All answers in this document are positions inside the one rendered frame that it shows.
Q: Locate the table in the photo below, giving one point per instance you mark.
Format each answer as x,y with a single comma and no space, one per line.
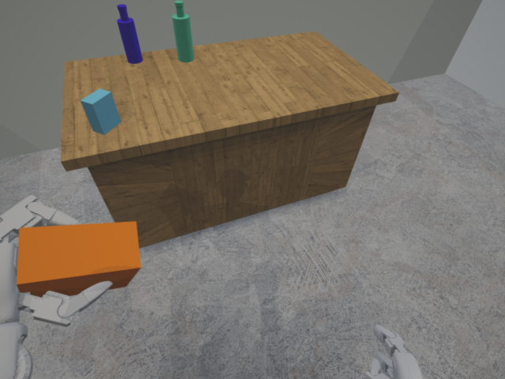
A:
247,126

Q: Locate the robot right hand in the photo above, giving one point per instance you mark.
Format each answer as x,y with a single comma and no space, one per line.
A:
403,364

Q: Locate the robot left hand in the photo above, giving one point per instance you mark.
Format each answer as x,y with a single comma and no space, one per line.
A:
53,307

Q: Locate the sponge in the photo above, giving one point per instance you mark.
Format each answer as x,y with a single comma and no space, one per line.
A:
68,259

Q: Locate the robot left forearm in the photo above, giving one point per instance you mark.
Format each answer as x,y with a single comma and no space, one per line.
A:
15,360

